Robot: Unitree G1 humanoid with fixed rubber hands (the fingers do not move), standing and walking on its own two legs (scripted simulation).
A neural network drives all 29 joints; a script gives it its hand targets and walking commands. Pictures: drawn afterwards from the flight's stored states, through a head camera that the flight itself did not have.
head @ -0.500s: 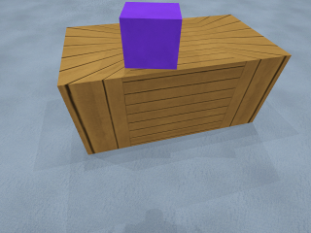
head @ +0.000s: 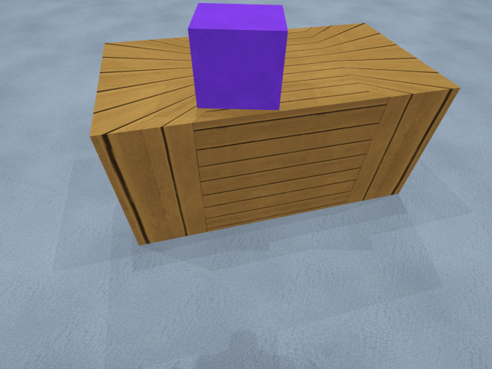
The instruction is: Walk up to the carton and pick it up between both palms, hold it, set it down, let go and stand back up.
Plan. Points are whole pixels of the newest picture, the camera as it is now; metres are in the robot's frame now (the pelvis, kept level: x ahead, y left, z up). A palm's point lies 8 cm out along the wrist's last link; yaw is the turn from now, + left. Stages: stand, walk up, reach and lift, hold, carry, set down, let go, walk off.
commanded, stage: stand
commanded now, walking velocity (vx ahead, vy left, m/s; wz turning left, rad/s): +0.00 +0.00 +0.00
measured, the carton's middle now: (239, 57) +1.12 +0.03 +0.01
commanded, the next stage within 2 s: none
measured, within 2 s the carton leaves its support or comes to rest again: neither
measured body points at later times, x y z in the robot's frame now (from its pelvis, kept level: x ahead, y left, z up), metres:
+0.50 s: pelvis +0.00 +0.00 +0.00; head +0.00 +0.00 +0.45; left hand +0.07 +0.26 -0.13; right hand +0.07 -0.26 -0.12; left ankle +0.01 +0.12 -0.73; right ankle +0.01 -0.13 -0.73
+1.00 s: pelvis +0.00 +0.00 +0.00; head +0.00 +0.00 +0.45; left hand +0.06 +0.26 -0.13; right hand +0.06 -0.26 -0.13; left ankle +0.01 +0.12 -0.73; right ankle +0.01 -0.13 -0.73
